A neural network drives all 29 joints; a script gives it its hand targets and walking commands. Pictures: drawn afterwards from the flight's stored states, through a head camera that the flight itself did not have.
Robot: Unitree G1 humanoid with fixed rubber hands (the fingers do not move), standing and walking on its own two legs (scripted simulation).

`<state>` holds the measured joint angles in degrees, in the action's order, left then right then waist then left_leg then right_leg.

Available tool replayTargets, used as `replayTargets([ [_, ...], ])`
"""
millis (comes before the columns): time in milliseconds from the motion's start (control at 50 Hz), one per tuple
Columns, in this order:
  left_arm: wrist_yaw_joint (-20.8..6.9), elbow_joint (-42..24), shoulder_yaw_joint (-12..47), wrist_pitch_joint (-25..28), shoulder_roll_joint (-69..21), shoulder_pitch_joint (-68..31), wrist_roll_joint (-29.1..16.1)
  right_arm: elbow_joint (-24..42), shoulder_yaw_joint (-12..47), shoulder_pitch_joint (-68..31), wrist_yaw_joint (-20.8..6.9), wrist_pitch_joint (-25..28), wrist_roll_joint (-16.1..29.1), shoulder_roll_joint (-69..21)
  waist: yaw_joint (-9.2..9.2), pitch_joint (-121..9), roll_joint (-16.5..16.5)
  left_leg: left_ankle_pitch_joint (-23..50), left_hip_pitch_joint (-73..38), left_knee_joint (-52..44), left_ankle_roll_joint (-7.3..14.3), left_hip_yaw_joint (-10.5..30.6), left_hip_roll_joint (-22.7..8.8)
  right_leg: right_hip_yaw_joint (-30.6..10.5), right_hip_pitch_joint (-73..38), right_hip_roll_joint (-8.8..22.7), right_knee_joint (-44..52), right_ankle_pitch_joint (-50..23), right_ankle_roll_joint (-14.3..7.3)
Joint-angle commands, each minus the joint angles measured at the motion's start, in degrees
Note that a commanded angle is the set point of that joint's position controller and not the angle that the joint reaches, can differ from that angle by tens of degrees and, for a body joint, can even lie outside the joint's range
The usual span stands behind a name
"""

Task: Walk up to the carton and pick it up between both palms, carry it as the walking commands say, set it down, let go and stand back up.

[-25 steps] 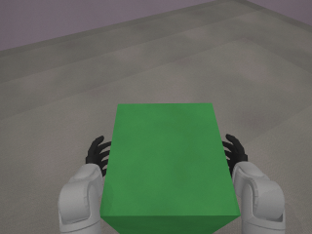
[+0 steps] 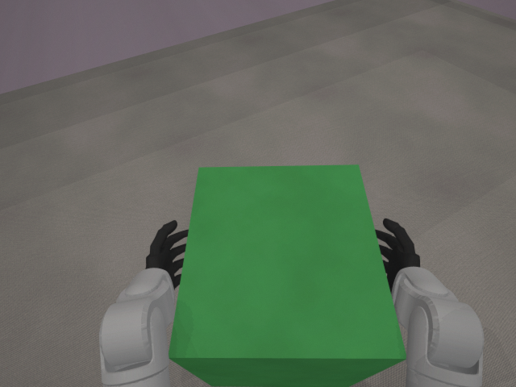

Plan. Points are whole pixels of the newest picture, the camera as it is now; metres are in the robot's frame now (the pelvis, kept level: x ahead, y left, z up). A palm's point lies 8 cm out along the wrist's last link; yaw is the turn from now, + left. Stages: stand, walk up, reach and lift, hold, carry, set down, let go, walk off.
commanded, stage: carry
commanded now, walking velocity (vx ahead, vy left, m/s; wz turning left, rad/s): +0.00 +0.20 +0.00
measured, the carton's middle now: (278, 285) +0.27 -0.01 +0.00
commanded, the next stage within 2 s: none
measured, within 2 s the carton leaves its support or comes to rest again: neither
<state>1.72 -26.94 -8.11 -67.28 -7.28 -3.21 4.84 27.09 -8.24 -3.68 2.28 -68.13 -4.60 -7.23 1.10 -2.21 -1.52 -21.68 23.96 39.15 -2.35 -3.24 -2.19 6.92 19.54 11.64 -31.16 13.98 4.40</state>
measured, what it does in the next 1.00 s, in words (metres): steps to the left: left foot, then right foot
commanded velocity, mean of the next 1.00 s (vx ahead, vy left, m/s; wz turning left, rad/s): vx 0.00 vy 0.16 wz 0.00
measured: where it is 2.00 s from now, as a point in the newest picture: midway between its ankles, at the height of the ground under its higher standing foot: outside the picture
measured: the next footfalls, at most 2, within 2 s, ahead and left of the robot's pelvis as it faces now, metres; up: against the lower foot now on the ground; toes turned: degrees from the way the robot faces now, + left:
left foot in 0.04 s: +0.06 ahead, +0.17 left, +0.00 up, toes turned +6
right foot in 0.36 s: -0.01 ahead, +0.01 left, +0.00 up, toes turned -12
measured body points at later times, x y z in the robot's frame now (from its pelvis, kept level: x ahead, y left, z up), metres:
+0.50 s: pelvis -0.05 +0.14 +0.00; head -0.05 +0.12 +0.45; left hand +0.21 +0.30 +0.07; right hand +0.20 -0.03 +0.06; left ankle -0.03 +0.24 -0.68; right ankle -0.05 +0.02 -0.74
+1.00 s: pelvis -0.09 +0.29 -0.01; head -0.10 +0.28 +0.44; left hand +0.17 +0.46 +0.08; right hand +0.16 +0.12 +0.07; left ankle -0.04 +0.35 -0.74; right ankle -0.12 +0.19 -0.74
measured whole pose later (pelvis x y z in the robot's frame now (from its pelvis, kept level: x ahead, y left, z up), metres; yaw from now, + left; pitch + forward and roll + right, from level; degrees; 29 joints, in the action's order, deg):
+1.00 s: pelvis -0.09 +0.29 -0.01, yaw -1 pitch +4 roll +0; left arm 2.0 -25.9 -9.0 -68.2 -7.3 -3.2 4.3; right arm 25.7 -7.1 -2.8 1.8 -68.0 -6.0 -7.2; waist -0.8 -5.4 1.2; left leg -10.7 23.5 29.9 6.0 -9.1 1.9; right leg 9.0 17.5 2.8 -32.5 20.2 0.5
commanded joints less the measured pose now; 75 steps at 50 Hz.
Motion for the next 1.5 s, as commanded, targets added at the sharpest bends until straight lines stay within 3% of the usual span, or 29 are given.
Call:
replayTargets([
  [0,-12.4,-3.4,40.9,-1.5,-42.6,-19.6,-19.3,1.0,43.7,-20.9,-12.3,-0.6,20.5,-45.4,-1.25,-16.1,-9.1,8.8,-10.3,-17.5,0.0,-7.1,3.0,-3.1,-10.5,7.1,0.8,-26.3,-4.1],
  [20,-12.3,-3.4,40.9,-1.5,-42.5,-20.4,-19.2,1.2,43.9,-21.9,-12.6,-0.7,20.6,-45.2,-1.18,-16.8,-4.7,10.6,-15.5,-20.7,0.7,-3.0,-0.4,-1.9,-6.7,5.0,-4.5,-19.6,-2.2],
  [40,-12.3,-3.4,40.9,-1.6,-42.1,-20.8,-19.0,1.1,43.7,-21.5,-12.8,-0.6,20.1,-44.4,-0.7,-16.6,5.0,22.8,-20.6,-21.4,3.7,7.9,-10.1,0.3,4.6,1.0,-11.0,-2.7,0.4],
  [60,-12.6,-4.9,42.1,-2.1,-41.7,-23.6,-19.7,-0.9,42.0,-20.6,-12.8,-0.3,18.9,-43.8,0.32,-15.5,20.6,33.1,-20.0,-20.0,10.3,17.5,-17.9,3.7,13.8,-5.1,-19.0,24.0,1.3],
  [120,-13.6,-4.4,44.2,-1.1,-45.5,-26.0,-22.0,2.2,42.4,-23.7,-13.0,0.6,18.8,-47.1,-0.33,-15.8,11.2,30.4,-15.8,-16.1,12.4,10.0,-13.8,-3.0,13.9,-5.3,-35.6,19.4,-1.6],
  [160,-13.2,-5.7,45.4,-1.0,-45.7,-28.1,-23.0,2.6,41.7,-24.0,-12.9,1.0,19.0,-46.7,-0.52,-16.1,11.6,26.1,-15.3,-15.9,11.8,6.7,-11.3,-1.4,13.3,-6.1,-33.1,13.6,-1.7],
  [260,-12.7,-3.6,43.5,-2.0,-42.5,-23.9,-22.3,1.5,41.5,-20.9,-12.1,-0.1,17.6,-43.9,-0.58,-16.7,10.9,20.6,-14.4,-18.1,14.1,11.0,-12.6,0.9,7.0,-7.4,-15.9,14.8,-3.5],
  [320,-13.3,-1.7,42.4,-2.2,-42.1,-22.1,-22.1,0.3,42.3,-19.8,-11.8,-0.6,17.3,-43.8,-1.81,-16.8,8.5,22.3,-11.7,-15.5,10.8,8.5,-10.1,3.0,-4.7,-8.0,5.8,2.9,-5.1],
  [340,-13.5,-1.5,42.1,-2.2,-42.1,-22.3,-22.2,0.2,42.6,-20.3,-11.7,-0.6,17.4,-43.8,-2.07,-16.6,4.3,19.6,-5.3,-11.3,8.0,7.2,-8.1,-1.7,-12.1,-3.4,9.6,-0.2,-6.0],
  [360,-13.6,-0.9,41.2,-2.2,-41.2,-21.8,-21.8,0.8,42.6,-21.3,-11.7,-0.6,17.3,-42.5,-2.59,-15.2,-6.4,10.0,8.0,-2.3,3.7,4.1,-3.8,-17.1,-19.9,9.0,13.4,-3.5,-9.1],
  [380,-13.3,1.5,38.9,-1.6,-40.6,-19.0,-20.7,3.6,43.0,-24.9,-11.5,-1.1,18.3,-40.1,-3.01,-11.6,-17.7,-6.8,12.2,11.6,1.6,0.6,-0.6,-28.1,-15.5,20.2,14.4,-19.0,-17.8],
  [400,-13.2,-0.2,39.3,-1.6,-41.0,-21.3,-21.6,2.0,42.2,-24.9,-11.5,-0.9,18.7,-40.4,-2.56,-9.7,-10.3,-7.5,12.8,21.0,1.6,5.2,-1.3,-25.3,-12.2,20.0,14.7,-20.4,-19.2],
  [440,-13.4,-1.4,40.2,-1.3,-41.9,-23.2,-21.7,1.8,43.1,-25.9,-11.9,-0.3,19.7,-42.8,-1.96,-7.3,-3.6,-2.1,11.1,24.2,1.1,8.0,-1.9,-14.9,-7.7,14.4,14.5,-10.6,-13.6],
  [480,-13.4,-3.5,41.3,-1.0,-43.7,-24.8,-22.0,3.4,44.2,-26.9,-12.1,0.0,20.6,-45.3,-1.28,-7.8,-6.9,0.0,9.1,16.6,-0.2,3.5,-0.8,-7.5,-7.8,9.7,11.0,-16.3,-10.1],
  [540,-12.8,-4.5,41.0,-1.4,-42.7,-23.1,-21.1,3.5,44.0,-24.4,-12.0,-0.4,20.8,-45.1,-1.3,-10.9,-10.9,-2.9,3.0,5.6,-0.2,-0.3,0.5,-6.1,-8.7,9.7,8.4,-26.3,-9.4],
  [620,-12.2,-3.7,41.0,-1.8,-42.4,-19.5,-19.3,1.5,43.6,-20.6,-12.3,-1.0,20.8,-45.1,-1.13,-15.5,-9.3,8.3,-9.4,-16.4,0.2,-6.8,2.9,-2.9,-10.4,7.5,1.4,-26.1,-4.4],
  [660,-12.0,-3.8,41.1,-1.9,-41.9,-20.6,-18.9,1.8,43.7,-21.4,-12.8,-0.9,20.4,-44.2,-0.67,-16.6,3.4,20.8,-19.9,-21.0,3.3,6.5,-8.6,0.1,2.8,1.7,-9.9,-5.6,0.4],
  [680,-12.4,-5.4,42.2,-2.4,-41.4,-23.4,-19.7,-0.3,42.0,-20.5,-12.8,-0.6,19.3,-43.4,0.35,-15.3,19.6,32.7,-19.9,-19.9,9.6,17.3,-17.0,4.1,13.2,-4.9,-17.6,21.1,1.8],
  [740,-13.3,-4.8,44.0,-1.5,-45.0,-25.4,-21.7,2.7,42.4,-23.1,-12.9,0.2,19.0,-46.6,-0.2,-16.4,11.2,31.9,-16.5,-15.8,12.6,10.9,-14.1,-2.9,13.7,-5.1,-35.1,20.2,-1.4],
  [780,-13.0,-6.0,45.3,-1.3,-45.2,-27.5,-22.8,3.0,41.7,-23.5,-12.8,0.6,19.1,-46.2,-0.43,-16.6,11.4,27.3,-15.9,-15.6,12.0,7.3,-11.5,-1.4,13.1,-5.8,-32.5,14.1,-1.5],
  [900,-12.6,-3.4,43.3,-2.2,-41.6,-23.0,-22.2,1.6,41.4,-19.8,-11.8,-0.5,17.6,-43.0,-0.45,-17.3,9.8,19.4,-15.1,-19.7,12.9,12.8,-13.6,-0.7,4.8,-7.1,-12.1,15.0,-2.8],
  [960,-13.2,-1.7,42.7,-2.1,-41.5,-21.8,-22.1,0.4,42.4,-19.6,-11.8,-0.9,17.8,-43.3,-1.57,-16.4,6.2,17.6,-11.5,-19.0,8.5,10.4,-11.3,1.1,-7.3,-7.4,8.4,3.9,-3.8],
  [1020,-13.2,0.4,40.5,-1.5,-40.4,-21.0,-21.2,2.5,42.7,-23.8,-11.6,-1.0,18.8,-41.1,-1.28,-12.3,-7.2,7.4,-3.4,-11.7,2.0,4.3,-5.1,-13.0,-7.2,5.9,10.8,2.7,-8.2],
  [1080,-12.7,-1.6,40.9,-1.7,-40.3,-23.1,-21.5,3.3,43.0,-25.5,-11.9,-1.2,20.4,-41.0,-0.73,-9.4,-3.3,8.3,-9.2,-12.9,2.4,3.6,-4.6,-7.6,1.8,3.8,11.2,10.7,-6.0],
  [1160,-11.9,-2.3,41.4,-2.4,-38.9,-23.8,-20.7,0.6,42.1,-23.8,-12.3,-2.0,20.3,-40.1,-0.95,-11.1,5.3,-1.0,-8.6,-26.9,3.3,12.6,-9.9,-0.3,-1.1,-4.5,1.8,9.0,-3.2],
  [1300,-11.9,-0.9,43.0,-2.9,-41.0,-25.1,-21.7,-0.2,41.6,-24.0,-12.4,-2.2,19.7,-41.7,-0.77,-13.4,6.6,0.1,-13.2,-32.7,-1.8,8.1,-7.8,3.0,-4.9,-6.9,4.0,7.1,-3.7],
  [1440,-12.1,0.1,42.0,-3.1,-41.0,-24.4,-21.4,0.1,43.1,-27.0,-12.6,-2.8,20.1,-41.6,-1.86,-11.9,3.0,9.1,-11.3,-26.7,-12.0,-0.9,-0.9,5.7,-11.2,-5.1,13.7,9.7,-4.8],
  [1460,-12.0,0.0,41.7,-3.1,-40.8,-24.5,-21.3,0.0,43.2,-27.5,-12.7,-2.9,20.4,-41.3,-2.08,-11.7,-1.0,9.3,-12.3,-19.4,-12.8,-2.4,1.4,2.3,-9.1,-2.3,17.5,12.3,-6.6],
  [1480,-11.9,0.1,41.4,-3.2,-40.7,-25.3,-21.3,-0.8,42.7,-27.2,-12.7,-3.0,20.8,-40.8,-1.32,-12.4,-9.6,7.3,-17.6,-5.7,-8.9,0.8,0.7,-4.8,-0.6,3.0,18.0,13.7,-7.9],
])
